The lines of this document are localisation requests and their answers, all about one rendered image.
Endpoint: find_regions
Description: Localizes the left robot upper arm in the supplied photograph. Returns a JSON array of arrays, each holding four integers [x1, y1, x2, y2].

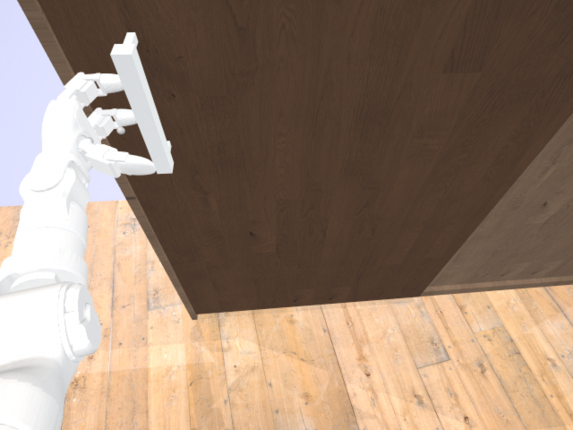
[[0, 281, 101, 430]]

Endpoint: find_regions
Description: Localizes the left robot forearm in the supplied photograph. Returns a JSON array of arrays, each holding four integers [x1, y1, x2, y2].
[[0, 150, 90, 295]]

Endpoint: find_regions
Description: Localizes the wardrobe door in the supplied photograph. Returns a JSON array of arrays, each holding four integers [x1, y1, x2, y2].
[[428, 114, 573, 287], [38, 0, 573, 314]]

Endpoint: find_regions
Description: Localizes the robot left hand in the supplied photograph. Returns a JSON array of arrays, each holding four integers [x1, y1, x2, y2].
[[42, 72, 156, 178]]

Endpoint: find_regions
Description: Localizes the handle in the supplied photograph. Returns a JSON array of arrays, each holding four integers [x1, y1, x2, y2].
[[110, 32, 174, 174]]

